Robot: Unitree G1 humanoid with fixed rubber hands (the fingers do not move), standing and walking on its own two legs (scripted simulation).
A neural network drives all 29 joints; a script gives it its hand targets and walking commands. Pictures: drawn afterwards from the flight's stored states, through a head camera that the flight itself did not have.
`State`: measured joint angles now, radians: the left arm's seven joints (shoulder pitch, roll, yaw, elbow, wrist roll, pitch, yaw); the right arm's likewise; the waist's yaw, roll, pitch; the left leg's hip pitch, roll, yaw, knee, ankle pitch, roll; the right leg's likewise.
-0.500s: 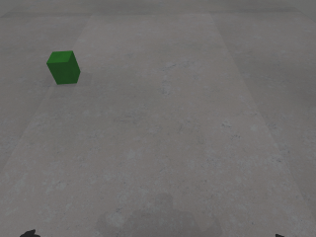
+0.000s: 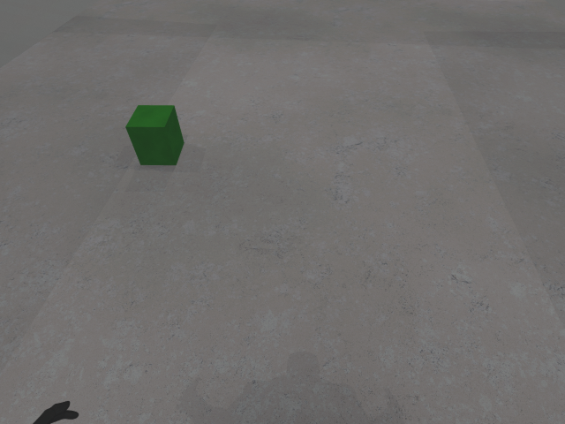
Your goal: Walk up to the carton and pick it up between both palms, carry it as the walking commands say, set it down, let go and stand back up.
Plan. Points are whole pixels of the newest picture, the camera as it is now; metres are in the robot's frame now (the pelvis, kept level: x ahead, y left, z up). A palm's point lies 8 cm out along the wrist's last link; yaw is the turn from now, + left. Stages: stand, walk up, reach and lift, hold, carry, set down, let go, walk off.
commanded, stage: walk up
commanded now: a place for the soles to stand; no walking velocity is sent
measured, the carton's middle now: (157, 135) +1.64 +0.76 -0.64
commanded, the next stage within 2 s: none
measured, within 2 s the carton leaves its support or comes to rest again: neither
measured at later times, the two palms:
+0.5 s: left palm (36, 375) +0.22 +0.41 -0.11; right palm (432, 314) +0.34 -0.25 -0.10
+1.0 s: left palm (49, 287) +0.37 +0.45 -0.09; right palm (389, 239) +0.50 -0.20 -0.10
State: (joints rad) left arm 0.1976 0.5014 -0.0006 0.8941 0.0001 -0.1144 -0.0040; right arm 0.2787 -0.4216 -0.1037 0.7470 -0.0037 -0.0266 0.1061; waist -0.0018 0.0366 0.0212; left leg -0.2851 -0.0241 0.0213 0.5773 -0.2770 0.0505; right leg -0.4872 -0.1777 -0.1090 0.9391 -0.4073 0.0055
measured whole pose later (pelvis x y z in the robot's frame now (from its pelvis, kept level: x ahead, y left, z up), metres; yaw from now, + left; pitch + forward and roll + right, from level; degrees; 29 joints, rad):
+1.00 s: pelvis +0.36 +0.10 -0.01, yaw +5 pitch +2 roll -1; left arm 0.35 0.49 0.00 0.90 0.00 -0.14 0.01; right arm 0.21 -0.43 -0.10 0.75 0.00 -0.03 0.11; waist 0.00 0.05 0.01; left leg -0.61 0.04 0.00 0.92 -0.40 0.04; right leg -0.37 -0.15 -0.13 0.66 -0.31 0.01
